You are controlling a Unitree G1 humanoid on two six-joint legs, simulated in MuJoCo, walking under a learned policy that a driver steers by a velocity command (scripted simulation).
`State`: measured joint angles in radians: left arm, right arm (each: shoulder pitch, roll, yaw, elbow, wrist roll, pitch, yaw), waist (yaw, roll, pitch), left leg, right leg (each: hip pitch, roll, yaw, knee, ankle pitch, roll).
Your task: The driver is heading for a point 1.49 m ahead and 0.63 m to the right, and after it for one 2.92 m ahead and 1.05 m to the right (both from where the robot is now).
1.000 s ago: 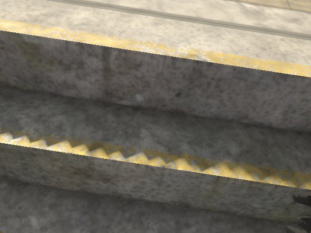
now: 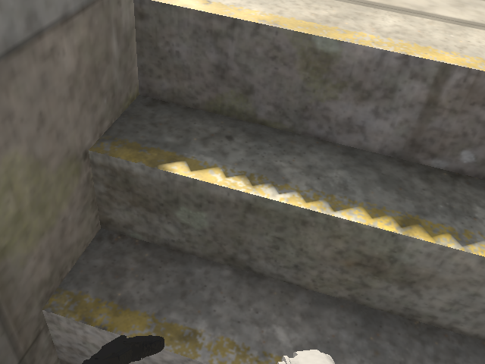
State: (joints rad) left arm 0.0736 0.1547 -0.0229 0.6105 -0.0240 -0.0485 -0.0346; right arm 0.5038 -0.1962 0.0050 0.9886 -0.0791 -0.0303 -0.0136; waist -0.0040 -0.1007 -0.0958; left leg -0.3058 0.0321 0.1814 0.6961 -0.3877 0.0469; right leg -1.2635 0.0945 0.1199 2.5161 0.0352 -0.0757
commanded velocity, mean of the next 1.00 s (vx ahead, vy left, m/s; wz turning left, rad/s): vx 0.49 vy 0.00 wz -0.55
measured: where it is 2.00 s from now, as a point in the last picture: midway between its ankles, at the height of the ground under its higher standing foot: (422, 262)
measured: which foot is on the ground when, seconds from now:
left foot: down 0.00-0.50, up 0.52-0.88, down 0.90-1.00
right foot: up 0.00-0.44, down 0.46-0.90, up 0.92-1.00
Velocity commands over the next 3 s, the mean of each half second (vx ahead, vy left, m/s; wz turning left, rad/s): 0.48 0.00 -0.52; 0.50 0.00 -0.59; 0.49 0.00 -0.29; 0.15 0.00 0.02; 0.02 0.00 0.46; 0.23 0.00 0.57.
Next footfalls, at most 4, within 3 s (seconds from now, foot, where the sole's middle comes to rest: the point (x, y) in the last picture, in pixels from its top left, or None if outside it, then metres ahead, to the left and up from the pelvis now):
0.46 right None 0.19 -0.07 -0.53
0.90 left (216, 313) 0.51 0.05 -0.31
1.48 right None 0.39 -0.36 -0.31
2.00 left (377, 207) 0.60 -0.23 -0.09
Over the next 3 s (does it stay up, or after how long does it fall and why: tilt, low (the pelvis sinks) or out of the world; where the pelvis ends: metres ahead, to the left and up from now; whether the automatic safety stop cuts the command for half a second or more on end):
stays up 0.48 -0.11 0.45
